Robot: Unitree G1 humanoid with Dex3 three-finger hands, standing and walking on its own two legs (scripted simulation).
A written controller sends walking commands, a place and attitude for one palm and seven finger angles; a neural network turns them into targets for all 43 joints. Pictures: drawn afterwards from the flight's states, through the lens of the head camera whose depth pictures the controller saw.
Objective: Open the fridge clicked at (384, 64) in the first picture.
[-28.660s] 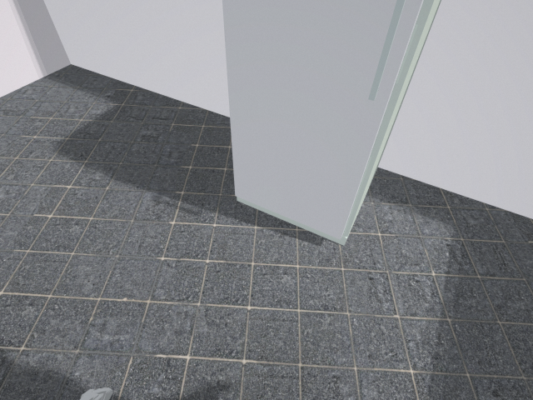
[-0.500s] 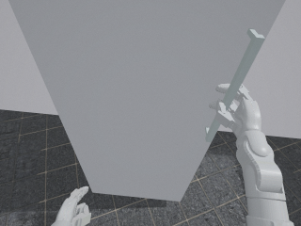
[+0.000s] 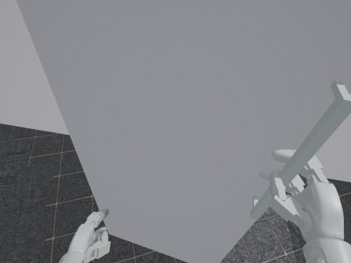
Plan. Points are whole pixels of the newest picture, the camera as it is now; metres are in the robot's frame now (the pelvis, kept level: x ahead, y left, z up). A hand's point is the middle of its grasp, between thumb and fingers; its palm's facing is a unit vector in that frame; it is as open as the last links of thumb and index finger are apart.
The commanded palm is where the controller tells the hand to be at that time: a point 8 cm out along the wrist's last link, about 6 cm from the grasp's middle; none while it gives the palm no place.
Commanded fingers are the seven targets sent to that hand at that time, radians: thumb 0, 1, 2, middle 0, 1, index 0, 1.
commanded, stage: walk backward, drawing the door open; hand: right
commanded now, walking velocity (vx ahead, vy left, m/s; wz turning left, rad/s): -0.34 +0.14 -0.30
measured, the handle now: (285, 167) +0.26 -0.17 +0.18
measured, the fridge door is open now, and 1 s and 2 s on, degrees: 8 26 46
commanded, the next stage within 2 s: none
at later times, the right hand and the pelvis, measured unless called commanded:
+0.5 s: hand (268, 212) +0.19 -0.12 +0.16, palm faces +0.39 +0.88 -0.28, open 6.1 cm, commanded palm +0.13 -0.16 +0.17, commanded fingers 0.00 -0.90 -0.90 0.45 1.40 0.45 1.40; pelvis -0.03 +0.07 +0.00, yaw -10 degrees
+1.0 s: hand out of the picture +0.07 -0.07 +0.16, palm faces +0.24 +0.94 -0.23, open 7.0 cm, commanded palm +0.03 -0.11 +0.16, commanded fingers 0.00 -0.90 -0.90 0.45 1.40 0.45 1.40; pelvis -0.14 +0.11 +0.01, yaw -27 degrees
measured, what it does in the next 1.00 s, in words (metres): walks backwards, turning right: left foot, then right foot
